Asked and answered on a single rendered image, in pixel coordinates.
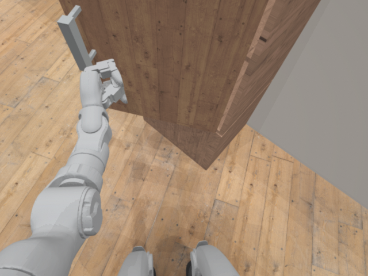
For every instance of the left robot shin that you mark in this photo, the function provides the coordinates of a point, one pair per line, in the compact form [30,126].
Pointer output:
[138,248]

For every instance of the handle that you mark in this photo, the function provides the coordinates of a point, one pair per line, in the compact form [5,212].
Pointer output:
[74,39]

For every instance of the cupboard door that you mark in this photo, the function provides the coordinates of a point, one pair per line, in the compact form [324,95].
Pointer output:
[179,59]

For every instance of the robot left thigh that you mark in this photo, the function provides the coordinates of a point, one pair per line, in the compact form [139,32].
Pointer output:
[138,263]

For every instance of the left robot hand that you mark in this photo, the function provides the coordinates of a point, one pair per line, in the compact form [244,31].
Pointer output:
[94,93]

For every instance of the robot left upper arm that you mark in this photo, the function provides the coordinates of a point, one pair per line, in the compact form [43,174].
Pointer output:
[63,218]

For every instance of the left robot forearm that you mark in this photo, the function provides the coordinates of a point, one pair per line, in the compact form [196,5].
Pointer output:
[88,160]

